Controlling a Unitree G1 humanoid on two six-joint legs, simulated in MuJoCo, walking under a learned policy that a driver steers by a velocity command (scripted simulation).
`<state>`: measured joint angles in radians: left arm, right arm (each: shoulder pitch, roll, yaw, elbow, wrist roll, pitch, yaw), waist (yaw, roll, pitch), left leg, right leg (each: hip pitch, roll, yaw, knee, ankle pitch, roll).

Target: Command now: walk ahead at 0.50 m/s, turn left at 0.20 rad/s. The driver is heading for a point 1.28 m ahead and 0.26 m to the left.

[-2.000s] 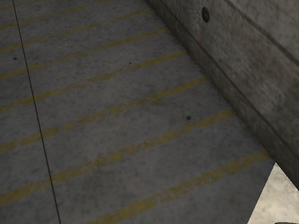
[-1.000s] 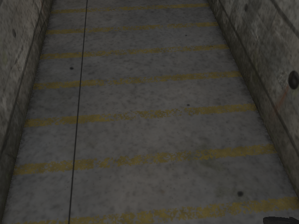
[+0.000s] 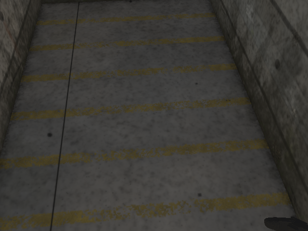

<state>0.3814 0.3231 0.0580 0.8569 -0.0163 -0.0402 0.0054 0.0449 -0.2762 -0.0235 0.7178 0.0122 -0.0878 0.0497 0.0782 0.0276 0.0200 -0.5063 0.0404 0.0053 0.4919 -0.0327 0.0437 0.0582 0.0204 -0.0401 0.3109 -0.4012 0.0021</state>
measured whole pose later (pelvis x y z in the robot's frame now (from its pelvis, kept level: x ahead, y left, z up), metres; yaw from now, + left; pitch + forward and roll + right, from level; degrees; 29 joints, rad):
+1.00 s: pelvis +0.53 +0.12 +0.00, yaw +21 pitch +1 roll -2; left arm 0.40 0.31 0.05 0.94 -0.03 -0.06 -0.01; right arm 0.03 -0.27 -0.03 0.66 0.01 -0.06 0.02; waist 0.09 0.01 0.03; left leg -0.45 0.02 0.01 0.51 -0.09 0.05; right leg 0.03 -0.03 -0.05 0.39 -0.42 0.02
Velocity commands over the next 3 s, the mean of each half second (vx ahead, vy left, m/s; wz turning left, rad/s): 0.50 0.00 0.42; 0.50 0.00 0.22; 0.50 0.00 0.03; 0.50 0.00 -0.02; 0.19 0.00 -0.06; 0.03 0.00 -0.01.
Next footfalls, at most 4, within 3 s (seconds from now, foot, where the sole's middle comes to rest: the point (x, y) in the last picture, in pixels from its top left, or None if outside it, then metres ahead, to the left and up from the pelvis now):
0.02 left None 0.18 0.11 -0.76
0.50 right None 0.47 -0.06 -0.76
0.98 left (111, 188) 0.63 0.27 -0.76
1.54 right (142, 122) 1.02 0.17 -0.76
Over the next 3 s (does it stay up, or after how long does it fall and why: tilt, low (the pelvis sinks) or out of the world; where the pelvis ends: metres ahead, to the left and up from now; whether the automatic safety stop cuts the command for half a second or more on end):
stays up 1.23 0.35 0.01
